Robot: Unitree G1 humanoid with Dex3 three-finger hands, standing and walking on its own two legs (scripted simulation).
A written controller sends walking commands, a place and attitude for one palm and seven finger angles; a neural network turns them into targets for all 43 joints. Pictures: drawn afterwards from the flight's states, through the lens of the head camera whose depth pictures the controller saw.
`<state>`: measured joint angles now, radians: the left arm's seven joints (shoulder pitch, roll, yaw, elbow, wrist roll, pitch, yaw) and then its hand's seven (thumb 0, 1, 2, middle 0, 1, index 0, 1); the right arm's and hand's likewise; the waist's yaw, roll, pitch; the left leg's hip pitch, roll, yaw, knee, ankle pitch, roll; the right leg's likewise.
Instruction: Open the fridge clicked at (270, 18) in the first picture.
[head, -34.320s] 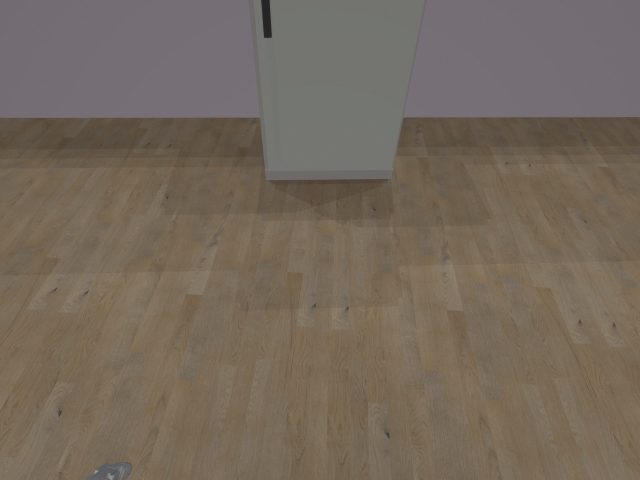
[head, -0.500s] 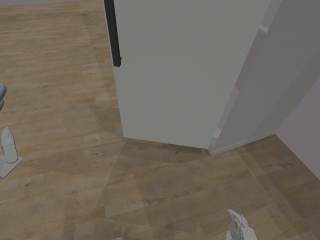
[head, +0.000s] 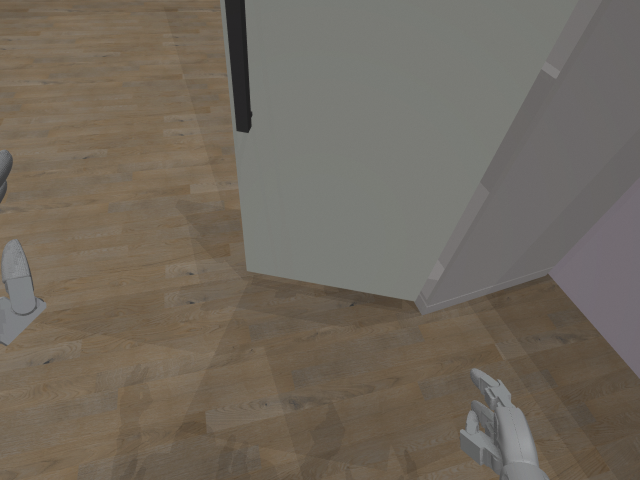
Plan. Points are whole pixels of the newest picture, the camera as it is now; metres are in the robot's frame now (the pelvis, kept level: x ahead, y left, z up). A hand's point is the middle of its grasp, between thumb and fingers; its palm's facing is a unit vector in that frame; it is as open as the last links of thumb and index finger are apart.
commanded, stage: stop stepping back and stand still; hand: left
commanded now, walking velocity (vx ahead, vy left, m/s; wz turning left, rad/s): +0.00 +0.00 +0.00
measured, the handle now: (239, 7) +0.81 +0.20 +0.20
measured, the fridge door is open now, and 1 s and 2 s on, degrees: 61 61 61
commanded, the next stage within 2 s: let the arm hang, fingers relaxed in 0.16 s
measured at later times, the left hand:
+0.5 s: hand out of the picture +0.10 +0.20 -0.14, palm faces -0.04 -0.98 -0.19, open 7.4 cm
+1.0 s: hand out of the picture -0.01 +0.27 -0.15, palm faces +0.00 -0.95 -0.32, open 7.4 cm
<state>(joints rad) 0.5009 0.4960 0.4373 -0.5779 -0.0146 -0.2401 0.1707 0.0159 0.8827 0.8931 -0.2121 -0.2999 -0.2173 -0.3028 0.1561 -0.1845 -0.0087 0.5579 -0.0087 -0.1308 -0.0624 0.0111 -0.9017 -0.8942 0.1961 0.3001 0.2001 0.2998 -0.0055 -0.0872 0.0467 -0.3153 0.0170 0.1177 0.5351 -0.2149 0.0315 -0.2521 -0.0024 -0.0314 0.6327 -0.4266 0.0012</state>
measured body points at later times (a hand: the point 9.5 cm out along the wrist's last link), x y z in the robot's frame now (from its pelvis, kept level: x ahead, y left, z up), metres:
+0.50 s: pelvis -0.01 +0.02 +0.00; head +0.01 +0.03 +0.45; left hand +0.10 +0.25 -0.13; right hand +0.11 -0.24 -0.12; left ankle +0.04 +0.10 -0.73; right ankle -0.02 -0.10 -0.73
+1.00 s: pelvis -0.01 +0.03 +0.01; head +0.01 +0.03 +0.46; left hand +0.00 +0.32 -0.13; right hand +0.04 -0.23 -0.14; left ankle +0.04 +0.10 -0.73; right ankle -0.02 -0.10 -0.73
